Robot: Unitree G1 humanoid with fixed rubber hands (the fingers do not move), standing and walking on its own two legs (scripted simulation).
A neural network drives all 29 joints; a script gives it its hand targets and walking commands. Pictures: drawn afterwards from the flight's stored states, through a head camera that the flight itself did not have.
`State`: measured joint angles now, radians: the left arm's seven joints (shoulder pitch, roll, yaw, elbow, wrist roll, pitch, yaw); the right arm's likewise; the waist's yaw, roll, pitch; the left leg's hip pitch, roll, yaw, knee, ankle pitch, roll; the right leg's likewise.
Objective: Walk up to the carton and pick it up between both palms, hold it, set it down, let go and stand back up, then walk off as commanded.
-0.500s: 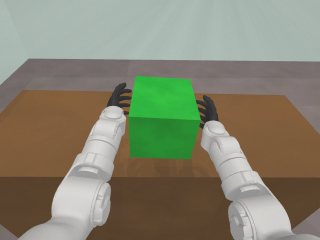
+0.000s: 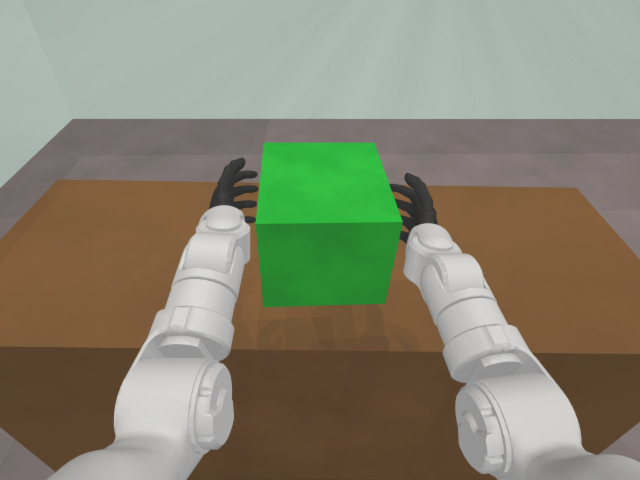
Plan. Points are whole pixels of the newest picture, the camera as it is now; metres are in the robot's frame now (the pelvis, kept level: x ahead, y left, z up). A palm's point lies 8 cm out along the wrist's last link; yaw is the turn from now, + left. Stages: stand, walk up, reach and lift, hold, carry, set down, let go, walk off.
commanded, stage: reach and lift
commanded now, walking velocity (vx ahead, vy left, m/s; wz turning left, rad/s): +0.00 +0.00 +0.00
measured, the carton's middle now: (322, 220) +0.44 +0.01 +0.14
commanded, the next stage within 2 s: hold in 0.68 s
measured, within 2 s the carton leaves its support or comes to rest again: neither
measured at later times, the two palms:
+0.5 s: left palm (207, 216) +0.40 +0.15 +0.18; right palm (409, 226) +0.38 -0.10 +0.17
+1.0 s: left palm (201, 216) +0.38 +0.15 +0.19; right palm (409, 226) +0.37 -0.10 +0.18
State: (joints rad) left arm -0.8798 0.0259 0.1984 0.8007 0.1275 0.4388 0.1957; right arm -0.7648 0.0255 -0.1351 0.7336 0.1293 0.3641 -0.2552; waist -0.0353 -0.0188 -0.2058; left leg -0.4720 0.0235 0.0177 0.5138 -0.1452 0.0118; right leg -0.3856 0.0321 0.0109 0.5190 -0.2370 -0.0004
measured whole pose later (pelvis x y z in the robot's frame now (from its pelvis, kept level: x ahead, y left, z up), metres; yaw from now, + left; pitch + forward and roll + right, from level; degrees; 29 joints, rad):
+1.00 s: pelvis -0.01 +0.01 +0.00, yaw +0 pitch +3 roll -2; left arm -0.79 0.03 0.20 0.58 0.13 0.62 0.20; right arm -0.76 0.03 -0.08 0.69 0.21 0.45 -0.28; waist -0.04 -0.02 -0.21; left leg -0.42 0.02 0.02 0.51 -0.14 0.01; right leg -0.32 0.03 0.01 0.48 -0.22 0.00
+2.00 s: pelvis +0.00 +0.01 +0.00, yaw +0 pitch +2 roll -2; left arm -0.77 0.02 0.20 0.52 0.17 0.66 0.17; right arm -0.76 0.02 -0.06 0.65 0.22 0.48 -0.29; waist -0.05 -0.02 -0.20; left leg -0.38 0.02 0.02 0.49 -0.14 0.01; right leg -0.28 0.03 0.01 0.46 -0.21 0.00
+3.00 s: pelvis +0.00 +0.01 +0.01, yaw +0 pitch +1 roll -1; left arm -0.77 0.02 0.21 0.52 0.18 0.67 0.16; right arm -0.76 0.02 -0.06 0.65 0.22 0.48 -0.29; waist -0.05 -0.02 -0.19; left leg -0.37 0.02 0.02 0.48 -0.14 0.01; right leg -0.26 0.03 0.01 0.45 -0.21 0.00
